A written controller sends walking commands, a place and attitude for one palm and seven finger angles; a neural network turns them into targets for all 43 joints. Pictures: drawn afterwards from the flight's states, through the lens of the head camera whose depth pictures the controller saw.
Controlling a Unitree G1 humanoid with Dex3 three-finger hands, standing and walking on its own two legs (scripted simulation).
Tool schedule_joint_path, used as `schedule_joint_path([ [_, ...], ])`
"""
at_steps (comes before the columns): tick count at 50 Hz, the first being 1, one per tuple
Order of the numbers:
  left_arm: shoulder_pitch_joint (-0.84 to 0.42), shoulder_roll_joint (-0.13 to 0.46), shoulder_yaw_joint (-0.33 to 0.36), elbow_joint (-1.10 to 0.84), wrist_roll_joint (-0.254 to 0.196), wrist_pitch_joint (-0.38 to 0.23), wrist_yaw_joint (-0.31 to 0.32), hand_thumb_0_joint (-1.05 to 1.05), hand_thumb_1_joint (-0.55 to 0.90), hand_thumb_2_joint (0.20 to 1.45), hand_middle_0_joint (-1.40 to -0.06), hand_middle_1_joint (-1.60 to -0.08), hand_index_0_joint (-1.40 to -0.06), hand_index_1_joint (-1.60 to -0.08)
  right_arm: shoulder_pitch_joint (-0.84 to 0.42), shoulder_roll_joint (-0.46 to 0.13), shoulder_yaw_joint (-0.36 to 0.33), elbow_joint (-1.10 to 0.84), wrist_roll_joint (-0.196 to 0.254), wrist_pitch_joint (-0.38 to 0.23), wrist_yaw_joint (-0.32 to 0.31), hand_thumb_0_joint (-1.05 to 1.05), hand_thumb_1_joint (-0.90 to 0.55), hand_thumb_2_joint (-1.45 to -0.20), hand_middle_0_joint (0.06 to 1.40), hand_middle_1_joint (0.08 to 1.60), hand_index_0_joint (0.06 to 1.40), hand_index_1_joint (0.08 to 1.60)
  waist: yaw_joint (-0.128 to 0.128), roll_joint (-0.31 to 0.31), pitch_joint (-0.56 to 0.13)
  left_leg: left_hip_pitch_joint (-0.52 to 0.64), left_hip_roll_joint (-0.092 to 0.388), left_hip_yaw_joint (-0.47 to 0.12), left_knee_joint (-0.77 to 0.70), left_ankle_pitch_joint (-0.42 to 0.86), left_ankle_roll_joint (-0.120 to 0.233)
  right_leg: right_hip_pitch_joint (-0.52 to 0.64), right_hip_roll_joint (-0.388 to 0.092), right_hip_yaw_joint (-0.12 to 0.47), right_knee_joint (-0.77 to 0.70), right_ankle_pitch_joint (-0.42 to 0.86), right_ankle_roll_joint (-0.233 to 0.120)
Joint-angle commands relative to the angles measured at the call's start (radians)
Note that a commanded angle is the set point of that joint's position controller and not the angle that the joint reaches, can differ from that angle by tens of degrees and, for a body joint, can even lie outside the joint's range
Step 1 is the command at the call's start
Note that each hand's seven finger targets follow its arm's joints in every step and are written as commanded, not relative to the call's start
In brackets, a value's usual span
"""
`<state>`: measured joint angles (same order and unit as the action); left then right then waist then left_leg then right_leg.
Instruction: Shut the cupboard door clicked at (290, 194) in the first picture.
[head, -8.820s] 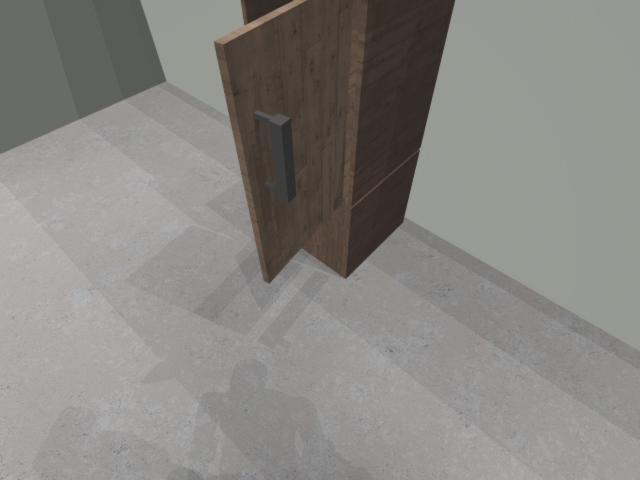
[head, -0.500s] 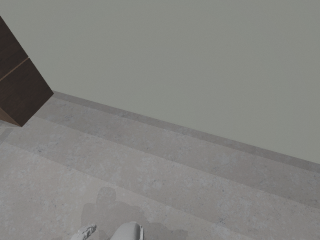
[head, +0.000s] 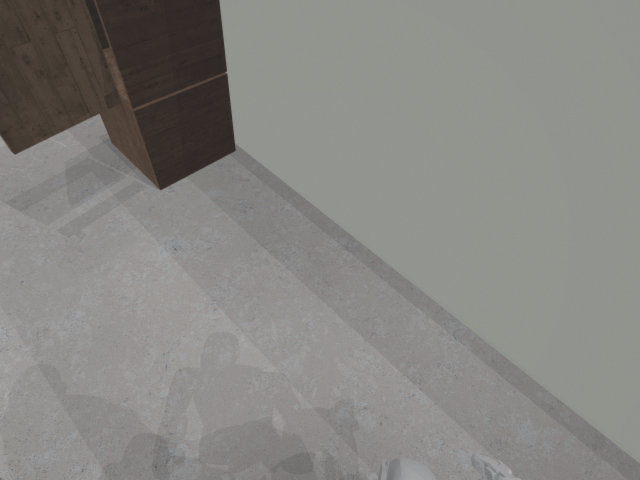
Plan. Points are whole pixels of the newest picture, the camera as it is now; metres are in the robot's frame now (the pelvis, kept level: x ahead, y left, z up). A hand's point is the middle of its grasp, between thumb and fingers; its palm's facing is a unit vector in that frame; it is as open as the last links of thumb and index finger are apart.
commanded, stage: walk to a spot facing it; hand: left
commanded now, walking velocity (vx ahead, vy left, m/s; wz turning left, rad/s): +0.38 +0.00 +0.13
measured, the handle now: out of the picture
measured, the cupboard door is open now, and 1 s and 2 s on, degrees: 98 98 98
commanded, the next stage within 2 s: turn to face it in 1.26 s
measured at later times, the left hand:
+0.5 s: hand (256, 320) +0.37 +0.14 -0.17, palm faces -0.02 -0.99 -0.15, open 7.3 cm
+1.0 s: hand (226, 345) +0.33 +0.19 -0.19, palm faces +0.23 -0.97 -0.11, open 7.3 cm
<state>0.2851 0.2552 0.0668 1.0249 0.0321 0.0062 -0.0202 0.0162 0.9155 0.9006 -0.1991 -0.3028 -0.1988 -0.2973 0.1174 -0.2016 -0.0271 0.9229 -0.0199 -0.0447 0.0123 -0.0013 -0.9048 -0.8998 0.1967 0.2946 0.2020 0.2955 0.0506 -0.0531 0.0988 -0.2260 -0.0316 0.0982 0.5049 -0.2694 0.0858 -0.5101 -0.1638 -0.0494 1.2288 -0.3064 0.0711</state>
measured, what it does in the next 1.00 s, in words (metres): walks ahead: right foot, then left foot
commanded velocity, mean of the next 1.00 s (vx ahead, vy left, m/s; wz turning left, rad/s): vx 0.38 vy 0.00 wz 0.08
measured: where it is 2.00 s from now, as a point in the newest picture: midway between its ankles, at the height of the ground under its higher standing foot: (313, 305)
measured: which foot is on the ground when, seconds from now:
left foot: down 0.00-0.46, up 0.48-0.90, down 0.92-1.00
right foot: up 0.00-0.42, down 0.44-0.92, up 0.94-1.00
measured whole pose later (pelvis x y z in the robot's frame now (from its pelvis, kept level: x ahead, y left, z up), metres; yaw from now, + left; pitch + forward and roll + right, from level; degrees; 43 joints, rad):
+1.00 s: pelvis +0.45 +0.05 -0.02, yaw +7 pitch -1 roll -1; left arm 0.43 0.14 0.02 1.18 0.01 -0.04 0.00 0.01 0.92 0.90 -0.20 -0.30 -0.20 -0.30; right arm 0.04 -0.19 -0.05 0.97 -0.03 -0.08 0.01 0.00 -0.91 -0.90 0.19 0.29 0.20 0.29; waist 0.05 -0.04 0.10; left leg -0.39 0.02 0.14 0.64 -0.22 0.08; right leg -0.21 -0.08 -0.08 1.07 -0.49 0.00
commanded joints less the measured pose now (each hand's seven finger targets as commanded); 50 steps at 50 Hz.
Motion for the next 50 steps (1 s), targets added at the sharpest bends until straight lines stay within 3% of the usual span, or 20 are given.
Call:
schedule_joint_path([
  [1, 0.022, 0.031, 0.002, -0.057, 0.0, -0.019, -0.003, 0.0, 0.9, 0.9, -0.2, -0.3, -0.2, -0.3, 0.15, -0.138, -0.036, 0.023, 0.012, -0.023, -0.022, 0.0, -0.9, -0.9, 0.2, 0.3, 0.2, 0.3, -0.041, 0.172, -0.052, 0.119, 0.235, -0.181, -0.308, 0.272, 0.037, -0.128, 0.009, 0.025, -0.048, 0.14, 0.007],
  [9, -0.202, -0.006, -0.012, -0.116, -0.009, -0.031, -0.006, 0.0, 0.9, 0.9, -0.2, -0.3, -0.2, -0.3, 0.343, -0.076, -0.02, 0.126, 0.008, -0.038, -0.041, 0.0, -0.9, -0.9, 0.2, 0.3, 0.2, 0.3, -0.086, 0.14, 0.014, 0.238, 0.252, -0.208, -0.32, 0.491, 0.051, -0.223, 0.033, 0.0, -0.276, 0.229, -0.009],
  [16, -0.368, -0.032, -0.03, -0.162, -0.016, -0.051, -0.008, 0.0, 0.9, 0.9, -0.2, -0.3, -0.2, -0.3, 0.49, -0.064, -0.01, 0.212, -0.008, -0.038, -0.056, 0.0, -0.9, -0.9, 0.2, 0.3, 0.2, 0.3, -0.133, 0.139, 0.021, 0.356, 0.271, -0.203, -0.226, 0.768, 0.05, -0.145, 0.09, -0.039, -0.509, 0.131, -0.082],
  [18, -0.305, -0.025, -0.029, -0.148, -0.019, -0.055, -0.003, 0.0, 0.9, 0.9, -0.2, -0.3, -0.2, -0.3, 0.486, -0.078, -0.011, 0.227, -0.006, -0.036, -0.058, 0.0, -0.9, -0.9, 0.2, 0.3, 0.2, 0.3, -0.098, 0.147, -0.012, 0.335, 0.259, -0.186, -0.147, 0.966, 0.039, 0.016, 0.146, -0.077, -0.58, 0.076, -0.111],
  [20, -0.105, 0.007, -0.014, -0.091, -0.017, -0.065, 0.006, 0.0, 0.9, 0.9, -0.2, -0.3, -0.2, -0.3, 0.458, -0.093, -0.017, 0.228, 0.003, -0.034, -0.06, 0.0, -0.9, -0.9, 0.2, 0.3, 0.2, 0.3, 0.0, 0.108, -0.093, 0.25, 0.225, -0.169, 0.059, 1.051, -0.004, 0.301, 0.182, -0.087, -0.675, 0.13, -0.135],
  [21, 0.06, 0.046, 0.006, -0.043, -0.013, -0.071, 0.012, 0.0, 0.9, 0.9, -0.2, -0.3, -0.2, -0.3, 0.418, -0.094, -0.022, 0.212, 0.013, -0.037, -0.054, 0.0, -0.9, -0.9, 0.2, 0.3, 0.2, 0.3, 0.072, 0.082, -0.169, 0.066, 0.189, -0.143, 0.245, 0.903, -0.023, 0.584, 0.121, -0.018, -0.69, 0.222, -0.167],
  [22, 0.218, 0.131, 0.03, 0.0, -0.007, -0.078, 0.025, 0.0, 0.9, 0.9, -0.2, -0.3, -0.2, -0.3, 0.424, -0.056, -0.023, 0.189, 0.028, -0.044, -0.047, 0.0, -0.9, -0.9, 0.2, 0.3, 0.2, 0.3, 0.114, -0.099, -0.295, -0.216, 0.045, -0.07, 0.565, 0.325, -0.051, 0.871, -0.161, 0.333, -0.728, 0.364, -0.278],
  [23, 0.234, 0.157, 0.029, 0.023, -0.023, -0.072, 0.026, 0.0, 0.9, 0.9, -0.2, -0.3, -0.2, -0.3, 0.436, -0.048, -0.025, 0.181, 0.029, -0.042, -0.049, 0.0, -0.9, -0.9, 0.2, 0.3, 0.2, 0.3, 0.076, -0.116, -0.329, -0.332, -0.017, -0.086, 0.848, -0.297, -0.059, 0.851, -0.337, 0.555, -0.836, 0.439, -0.359],
  [25, 0.078, 0.053, 0.012, -0.016, -0.025, -0.076, 0.039, 0.0, 0.9, 0.9, -0.2, -0.3, -0.2, -0.3, 0.274, -0.028, -0.035, 0.153, 0.015, -0.028, -0.03, 0.0, -0.9, -0.9, 0.2, 0.3, 0.2, 0.3, 0.041, -0.001, -0.058, -0.402, 0.101, -0.161, 0.839, -0.132, -0.039, 0.542, -0.246, 0.384, -0.942, 0.317, -0.297],
  [26, 0.033, 0.017, 0.0, -0.015, -0.025, -0.079, 0.038, 0.0, 0.9, 0.9, -0.2, -0.3, -0.2, -0.3, 0.268, 0.014, -0.029, 0.15, 0.009, -0.012, -0.027, 0.0, -0.9, -0.9, 0.2, 0.3, 0.2, 0.3, -0.014, 0.014, -0.013, -0.369, 0.124, -0.155, 0.803, -0.087, -0.051, 0.412, -0.211, 0.286, -0.968, 0.32, -0.257],
  [30, 0.017, -0.044, -0.019, 0.005, -0.018, -0.103, 0.038, 0.0, 0.9, 0.9, -0.2, -0.3, -0.2, -0.3, 0.321, 0.062, -0.026, 0.165, -0.007, 0.027, -0.01, 0.0, -0.9, -0.9, 0.2, 0.3, 0.2, 0.3, -0.083, -0.045, -0.023, -0.304, 0.15, -0.101, 0.638, 0.005, -0.087, 0.285, -0.112, 0.082, -1.037, 0.276, -0.212],
  [36, 0.091, -0.011, -0.016, 0.052, -0.017, -0.116, 0.032, 0.0, 0.9, 0.9, -0.2, -0.3, -0.2, -0.3, 0.078, 0.048, -0.027, 0.076, -0.003, 0.021, 0.016, 0.0, -0.9, -0.9, 0.2, 0.3, 0.2, 0.3, -0.047, -0.05, 0.007, -0.362, 0.148, -0.039, 0.331, 0.118, -0.109, 0.383, -0.095, 0.009, -1.038, 0.404, -0.216],
  [41, 0.149, 0.032, -0.018, 0.09, -0.011, -0.106, 0.036, 0.0, 0.9, 0.9, -0.2, -0.3, -0.2, -0.3, -0.078, 0.012, -0.024, 0.03, -0.001, 0.003, 0.026, 0.0, -0.9, -0.9, 0.2, 0.3, 0.2, 0.3, -0.015, -0.069, 0.024, -0.319, 0.102, 0.001, 0.166, 0.072, -0.08, 0.505, -0.128, 0.011, -0.986, 0.525, -0.199],
  [42, 0.157, 0.039, -0.017, 0.094, -0.01, -0.104, 0.037, 0.0, 0.9, 0.9, -0.2, -0.3, -0.2, -0.3, -0.072, 0.001, -0.026, 0.03, -0.004, -0.002, 0.022, 0.0, -0.9, -0.9, 0.2, 0.3, 0.2, 0.3, -0.025, -0.056, 0.009, -0.268, 0.082, 0.018, 0.129, 0.045, -0.07, 0.521, -0.133, 0.005, -0.936, 0.616, -0.196],
  [44, 0.14, 0.057, -0.012, 0.096, -0.014, -0.101, 0.035, 0.0, 0.9, 0.9, -0.2, -0.3, -0.2, -0.3, 0.081, -0.034, -0.037, 0.08, -0.011, -0.01, 0.009, 0.0, -0.9, -0.9, 0.2, 0.3, 0.2, 0.3, -0.106, -0.029, -0.074, 0.001, 0.009, 0.077, 0.026, 0.065, -0.047, 0.462, -0.094, -0.061, -0.721, 0.792, -0.163],
  [45, 0.137, 0.046, -0.016, 0.085, -0.02, -0.1, 0.032, 0.0, 0.9, 0.9, -0.2, -0.3, -0.2, -0.3, 0.226, -0.093, -0.05, 0.118, -0.017, -0.014, 0.0, 0.0, -0.9, -0.9, 0.2, 0.3, 0.2, 0.3, -0.171, 0.036, -0.16, 0.267, 0.073, 0.002, 0.003, 0.115, -0.014, 0.308, -0.065, -0.08, -0.507, 0.683, -0.13],
  [46, 0.166, -0.002, -0.022, 0.056, -0.029, -0.1, 0.022, 0.0, 0.9, 0.9, -0.2, -0.3, -0.2, -0.3, 0.367, -0.218, -0.08, 0.144, -0.029, -0.021, -0.013, 0.0, -0.9, -0.9, 0.2, 0.3, 0.2, 0.3, -0.214, 0.248, -0.307, 0.521, 0.36, -0.375, -0.027, 0.164, 0.092, 0.048, 0.072, -0.135, -0.19, 0.229, -0.076],
  [47, 0.111, -0.009, -0.031, 0.019, -0.028, -0.107, 0.02, 0.0, 0.9, 0.9, -0.2, -0.3, -0.2, -0.3, 0.434, -0.261, -0.085, 0.151, -0.013, -0.012, -0.024, 0.0, -0.9, -0.9, 0.2, 0.3, 0.2, 0.3, -0.22, 0.282, -0.35, 0.56, 0.49, -0.568, -0.138, 0.335, 0.176, -0.077, 0.132, -0.045, 0.045, -0.218, -0.079],
  [49, 0.009, 0.0, -0.02, 0.005, -0.021, -0.09, 0.026, 0.0, 0.9, 0.9, -0.2, -0.3, -0.2, -0.3, 0.276, -0.205, -0.072, 0.116, -0.003, -0.015, -0.029, 0.0, -0.9, -0.9, 0.2, 0.3, 0.2, 0.3, -0.157, 0.114, -0.171, 0.275, 0.46, -0.456, -0.206, 0.19, 0.155, -0.13, 0.053, 0.025, 0.153, -0.153, -0.087],
  [50, 0.019, -0.023, -0.016, 0.015, -0.014, -0.08, 0.019, 0.0, 0.9, 0.9, -0.2, -0.3, -0.2, -0.3, 0.194, -0.159, -0.059, 0.09, -0.003, -0.021, -0.031, 0.0, -0.9, -0.9, 0.2, 0.3, 0.2, 0.3, -0.114, 0.128, -0.092, 0.149, 0.425, -0.379, -0.251, 0.096, 0.119, -0.122, 0.02, 0.052, 0.123, -0.082, -0.078],
])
